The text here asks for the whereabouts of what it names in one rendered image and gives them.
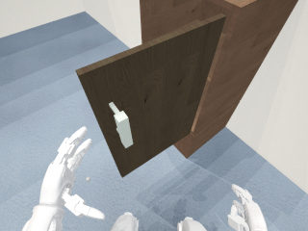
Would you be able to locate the right robot hand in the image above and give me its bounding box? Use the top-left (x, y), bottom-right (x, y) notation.
top-left (228, 184), bottom-right (268, 231)

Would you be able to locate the cupboard door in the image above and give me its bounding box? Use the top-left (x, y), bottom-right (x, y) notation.
top-left (75, 13), bottom-right (226, 178)

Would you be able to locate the robot thigh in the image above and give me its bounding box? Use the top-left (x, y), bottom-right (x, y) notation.
top-left (177, 219), bottom-right (207, 231)
top-left (110, 215), bottom-right (139, 231)

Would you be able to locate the robot right thigh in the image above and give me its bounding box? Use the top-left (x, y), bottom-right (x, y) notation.
top-left (177, 219), bottom-right (207, 231)

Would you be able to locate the robot left forearm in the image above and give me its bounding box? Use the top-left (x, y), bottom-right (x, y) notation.
top-left (22, 204), bottom-right (65, 231)

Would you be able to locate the robot left thigh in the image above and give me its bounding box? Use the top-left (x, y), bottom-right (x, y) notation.
top-left (110, 215), bottom-right (139, 231)

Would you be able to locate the left robot hand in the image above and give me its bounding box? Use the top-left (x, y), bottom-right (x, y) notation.
top-left (39, 126), bottom-right (105, 220)

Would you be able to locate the handle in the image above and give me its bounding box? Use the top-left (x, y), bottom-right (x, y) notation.
top-left (109, 102), bottom-right (133, 148)

